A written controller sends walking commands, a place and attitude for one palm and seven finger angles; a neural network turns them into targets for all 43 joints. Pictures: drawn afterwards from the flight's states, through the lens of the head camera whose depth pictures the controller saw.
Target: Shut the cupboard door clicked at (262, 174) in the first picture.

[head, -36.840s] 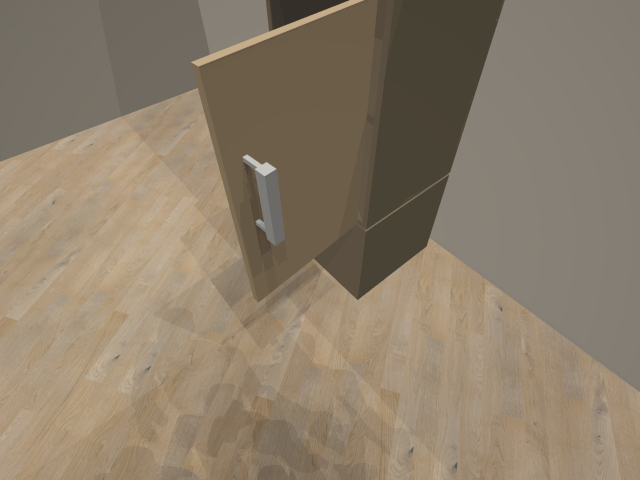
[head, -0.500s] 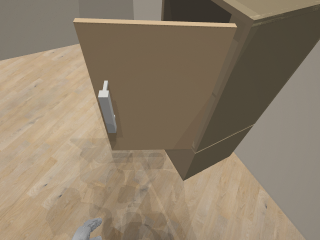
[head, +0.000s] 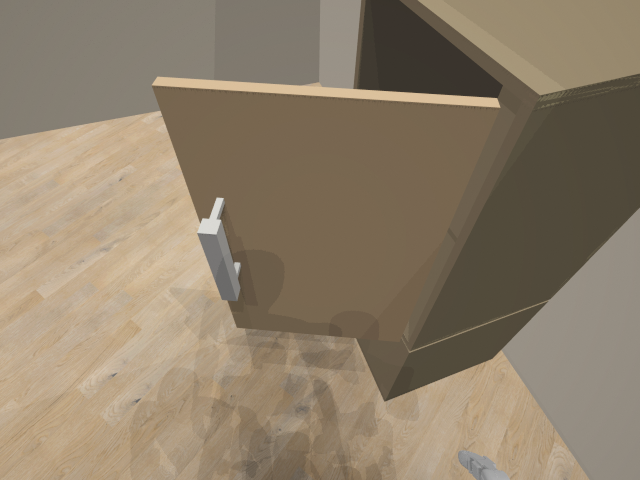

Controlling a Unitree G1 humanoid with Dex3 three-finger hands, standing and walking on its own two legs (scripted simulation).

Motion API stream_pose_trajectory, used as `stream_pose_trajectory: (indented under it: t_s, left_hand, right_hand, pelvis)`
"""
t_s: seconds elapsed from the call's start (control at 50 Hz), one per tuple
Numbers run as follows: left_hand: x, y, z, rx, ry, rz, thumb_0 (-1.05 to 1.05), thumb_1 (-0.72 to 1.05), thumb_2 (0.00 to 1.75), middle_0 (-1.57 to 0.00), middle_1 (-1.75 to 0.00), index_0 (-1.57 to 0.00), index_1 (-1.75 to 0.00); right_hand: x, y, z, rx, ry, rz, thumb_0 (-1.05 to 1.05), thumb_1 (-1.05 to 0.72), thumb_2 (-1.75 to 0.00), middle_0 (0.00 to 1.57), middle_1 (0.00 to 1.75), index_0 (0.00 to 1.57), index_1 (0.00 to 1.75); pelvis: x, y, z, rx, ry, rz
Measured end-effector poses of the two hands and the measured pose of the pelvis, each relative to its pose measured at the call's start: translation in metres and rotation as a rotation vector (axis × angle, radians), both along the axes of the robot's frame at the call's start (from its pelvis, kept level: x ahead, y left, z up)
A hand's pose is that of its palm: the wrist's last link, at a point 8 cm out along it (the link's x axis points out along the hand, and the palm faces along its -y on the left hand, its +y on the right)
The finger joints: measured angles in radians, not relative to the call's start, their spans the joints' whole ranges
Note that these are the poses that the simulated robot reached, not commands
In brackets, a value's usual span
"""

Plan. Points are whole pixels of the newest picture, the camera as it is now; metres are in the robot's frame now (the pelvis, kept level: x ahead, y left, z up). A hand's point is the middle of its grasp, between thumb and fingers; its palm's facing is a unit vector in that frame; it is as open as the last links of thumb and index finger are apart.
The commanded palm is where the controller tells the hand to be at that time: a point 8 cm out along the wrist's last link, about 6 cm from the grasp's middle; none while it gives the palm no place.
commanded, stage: come to a stop and stand still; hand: left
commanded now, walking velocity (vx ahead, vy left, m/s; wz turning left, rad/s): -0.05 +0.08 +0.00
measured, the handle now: (225, 251) +0.42 +0.20 -0.01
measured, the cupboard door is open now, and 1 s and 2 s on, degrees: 65 65 65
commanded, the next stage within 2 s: look again from close up in 0.94 s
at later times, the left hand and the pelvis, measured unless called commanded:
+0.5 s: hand out of the picture +0.01 +0.26 -0.17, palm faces +0.00 -0.97 -0.24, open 7.3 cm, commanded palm none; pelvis -0.05 +0.07 -0.01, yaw -1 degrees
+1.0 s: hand out of the picture -0.10 +0.25 -0.18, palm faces +0.01 -0.99 -0.16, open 7.3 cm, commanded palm none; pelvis -0.05 +0.09 +0.00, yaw -1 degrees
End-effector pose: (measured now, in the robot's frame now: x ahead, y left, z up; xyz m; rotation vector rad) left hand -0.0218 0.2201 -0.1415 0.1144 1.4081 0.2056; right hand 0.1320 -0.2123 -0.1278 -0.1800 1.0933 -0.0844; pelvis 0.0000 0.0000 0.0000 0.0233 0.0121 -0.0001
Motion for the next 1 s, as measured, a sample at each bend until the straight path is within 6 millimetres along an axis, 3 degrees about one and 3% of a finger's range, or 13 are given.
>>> stream_pose_trajectory:
  t_s: [0.08, 0.18, 0.44, 0.56, 0.72, 0.88, 1.0]
  left_hand:
    - [-0.014, 0.002, -0.002, 0.004, 0.027, 0.012, 0.00, 0.91, 0.90, -0.20, -0.30, -0.21, -0.30]
    - [-0.021, 0.015, -0.008, 0.003, 0.036, 0.005, 0.00, 0.91, 0.90, -0.20, -0.30, -0.21, -0.30]
    - [0.026, 0.080, -0.002, 0.043, -0.172, -0.108, 0.00, 0.91, 0.90, -0.20, -0.30, -0.20, -0.30]
    - [0.025, 0.096, 0.003, 0.046, -0.192, -0.130, 0.00, 0.91, 0.90, -0.20, -0.30, -0.20, -0.30]
    - [-0.013, 0.098, -0.002, 0.018, -0.114, -0.105, 0.00, 0.91, 0.90, -0.20, -0.30, -0.20, -0.30]
    - [-0.058, 0.087, -0.007, -0.026, 0.004, -0.074, 0.00, 0.91, 0.90, -0.20, -0.30, -0.20, -0.30]
    - [-0.077, 0.078, -0.008, -0.048, 0.055, -0.057, 0.00, 0.91, 0.90, -0.20, -0.30, -0.20, -0.30]
  right_hand:
    - [-0.007, -0.002, -0.006, -0.009, 0.033, -0.006, 0.00, -0.91, -0.90, 0.20, 0.30, 0.20, 0.30]
    - [-0.033, 0.001, -0.010, -0.032, 0.067, -0.029, 0.00, -0.91, -0.90, 0.20, 0.30, 0.20, 0.30]
    - [-0.144, 0.042, -0.015, -0.023, 0.165, -0.092, 0.00, -0.92, -0.90, 0.20, 0.30, 0.20, 0.30]
    - [-0.175, 0.056, -0.013, -0.014, 0.207, -0.105, 0.00, -0.92, -0.90, 0.20, 0.30, 0.20, 0.30]
    - [-0.184, 0.066, -0.011, -0.016, 0.227, -0.099, 0.00, -0.91, -0.90, 0.20, 0.30, 0.20, 0.30]
    - [-0.170, 0.069, -0.008, -0.021, 0.205, -0.088, 0.00, -0.91, -0.90, 0.20, 0.30, 0.20, 0.30]
    - [-0.160, 0.068, -0.006, -0.028, 0.194, -0.081, 0.00, -0.91, -0.90, 0.20, 0.30, 0.20, 0.30]
  pelvis:
    - [-0.002, 0.004, -0.003, 0.004, -0.001, -0.003]
    - [-0.007, 0.018, -0.008, -0.016, -0.016, -0.009]
    - [-0.041, 0.062, -0.009, -0.037, -0.032, -0.013]
    - [-0.051, 0.074, -0.006, -0.037, -0.023, -0.013]
    - [-0.055, 0.084, -0.003, -0.036, -0.021, -0.008]
    - [-0.054, 0.088, -0.001, -0.033, -0.024, -0.015]
    - [-0.052, 0.087, 0.000, -0.031, -0.025, -0.015]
